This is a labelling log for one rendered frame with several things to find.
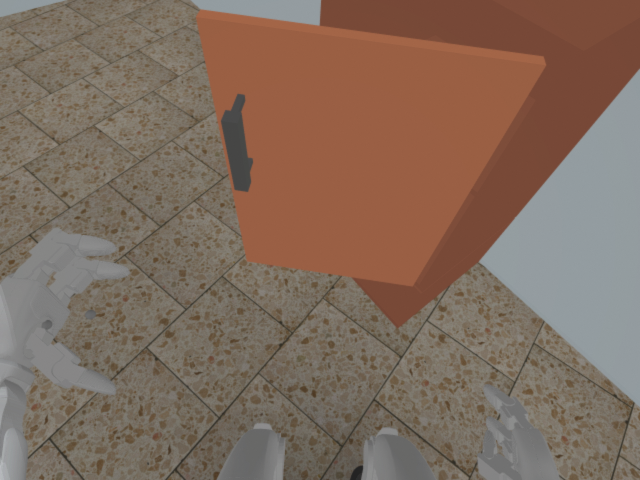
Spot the cupboard door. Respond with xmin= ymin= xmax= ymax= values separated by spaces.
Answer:
xmin=196 ymin=9 xmax=546 ymax=287

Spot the left robot thigh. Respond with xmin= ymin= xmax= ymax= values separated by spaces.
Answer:
xmin=217 ymin=429 xmax=285 ymax=480

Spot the handle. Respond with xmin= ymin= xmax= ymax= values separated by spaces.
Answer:
xmin=221 ymin=94 xmax=253 ymax=192

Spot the robot left shin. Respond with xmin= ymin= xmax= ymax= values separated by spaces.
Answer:
xmin=253 ymin=423 xmax=273 ymax=431

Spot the left robot forearm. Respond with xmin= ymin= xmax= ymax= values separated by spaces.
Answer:
xmin=0 ymin=359 xmax=35 ymax=480

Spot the right robot hand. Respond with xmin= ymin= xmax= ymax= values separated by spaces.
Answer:
xmin=477 ymin=384 xmax=560 ymax=480

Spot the left robot hand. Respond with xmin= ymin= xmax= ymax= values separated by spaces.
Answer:
xmin=0 ymin=228 xmax=130 ymax=395

